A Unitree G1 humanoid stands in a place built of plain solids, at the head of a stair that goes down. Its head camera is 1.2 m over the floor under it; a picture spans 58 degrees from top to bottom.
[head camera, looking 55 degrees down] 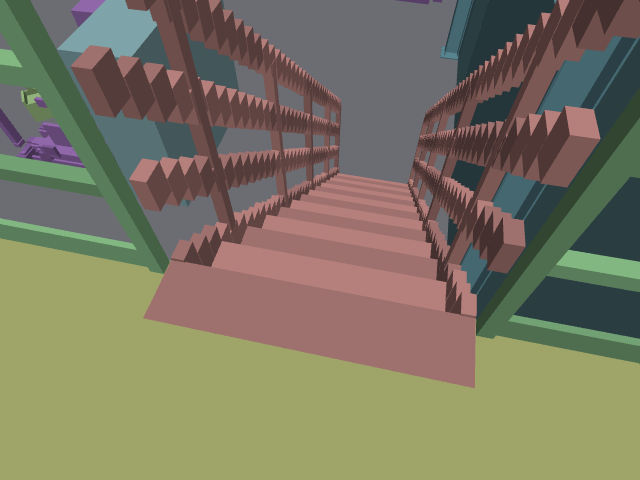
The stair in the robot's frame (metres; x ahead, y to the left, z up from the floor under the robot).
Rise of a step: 0.21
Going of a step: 0.24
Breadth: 0.98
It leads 12 degrees to the right of straight ahead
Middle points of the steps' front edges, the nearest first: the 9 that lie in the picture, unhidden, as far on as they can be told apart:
0.66 0.01 0.00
0.89 -0.04 -0.21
1.12 -0.09 -0.42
1.36 -0.14 -0.63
1.59 -0.19 -0.84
1.82 -0.24 -1.06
2.06 -0.29 -1.27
2.29 -0.35 -1.48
2.53 -0.40 -1.69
